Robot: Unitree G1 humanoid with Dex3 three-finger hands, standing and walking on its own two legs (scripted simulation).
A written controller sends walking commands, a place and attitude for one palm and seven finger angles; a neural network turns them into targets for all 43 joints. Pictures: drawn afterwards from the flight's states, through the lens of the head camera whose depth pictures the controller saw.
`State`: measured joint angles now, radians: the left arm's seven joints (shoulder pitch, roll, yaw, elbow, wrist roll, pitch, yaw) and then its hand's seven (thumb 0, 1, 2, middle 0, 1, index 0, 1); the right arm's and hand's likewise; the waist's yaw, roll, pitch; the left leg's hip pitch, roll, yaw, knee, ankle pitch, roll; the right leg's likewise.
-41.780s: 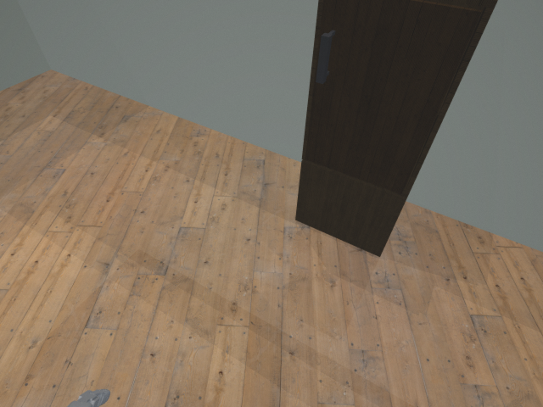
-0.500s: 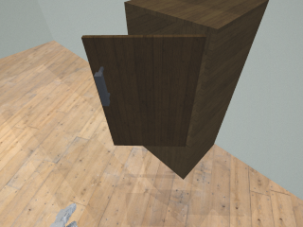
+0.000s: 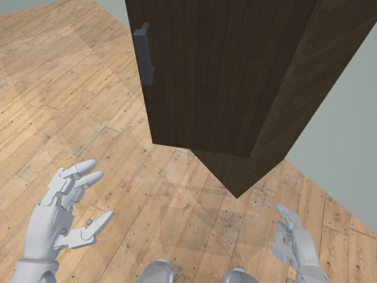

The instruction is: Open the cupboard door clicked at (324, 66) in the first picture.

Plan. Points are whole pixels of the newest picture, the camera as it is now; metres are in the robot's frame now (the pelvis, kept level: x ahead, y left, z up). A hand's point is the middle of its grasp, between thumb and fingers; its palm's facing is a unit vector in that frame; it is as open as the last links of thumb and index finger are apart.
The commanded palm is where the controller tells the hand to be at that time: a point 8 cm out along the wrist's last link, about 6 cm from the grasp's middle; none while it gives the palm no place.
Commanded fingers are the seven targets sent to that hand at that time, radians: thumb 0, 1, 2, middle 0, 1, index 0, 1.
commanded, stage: raise the hand with hooked fingers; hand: left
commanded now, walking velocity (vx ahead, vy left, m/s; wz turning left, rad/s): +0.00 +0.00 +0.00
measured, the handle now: (146, 54) +0.58 +0.19 +0.14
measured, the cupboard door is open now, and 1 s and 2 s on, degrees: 42 42 42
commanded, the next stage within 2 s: move the hooked fingers beside the handle in 1.46 s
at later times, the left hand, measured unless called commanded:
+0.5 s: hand (76, 180) +0.26 +0.24 +0.10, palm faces -0.05 -1.00 -0.07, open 12.8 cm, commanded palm +0.24 +0.30 +0.12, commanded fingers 0.00 -0.45 0.32 -0.30 -1.17 -0.30 -1.17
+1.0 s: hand (43, 124) +0.32 +0.29 +0.17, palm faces +0.03 -1.00 -0.06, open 14.0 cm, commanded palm +0.29 +0.33 +0.16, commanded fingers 0.00 -0.50 0.30 -0.30 -1.20 -0.30 -1.20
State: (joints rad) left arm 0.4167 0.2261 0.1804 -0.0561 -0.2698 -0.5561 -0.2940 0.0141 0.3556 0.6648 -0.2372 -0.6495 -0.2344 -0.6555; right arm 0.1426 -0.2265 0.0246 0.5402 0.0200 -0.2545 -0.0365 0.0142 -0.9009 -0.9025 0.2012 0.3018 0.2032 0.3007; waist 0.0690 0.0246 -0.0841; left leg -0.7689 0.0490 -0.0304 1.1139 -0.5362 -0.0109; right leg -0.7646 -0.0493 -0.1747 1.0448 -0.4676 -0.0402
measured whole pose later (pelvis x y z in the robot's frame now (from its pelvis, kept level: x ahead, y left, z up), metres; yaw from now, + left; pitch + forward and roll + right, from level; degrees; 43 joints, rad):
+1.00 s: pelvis +0.02 +0.02 +0.06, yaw -2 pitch +3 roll -1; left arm -0.11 0.44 0.44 0.37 -0.33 -0.14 -0.47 -0.01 -0.49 0.30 -0.30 -1.20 -0.30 -1.20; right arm 0.28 -0.27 0.08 0.61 0.05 -0.23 -0.11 0.02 -0.90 -0.90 0.21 0.30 0.21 0.30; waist 0.02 0.03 -0.04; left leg -0.39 0.03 0.04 0.72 -0.39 0.02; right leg -0.41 -0.04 -0.11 0.66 -0.31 0.00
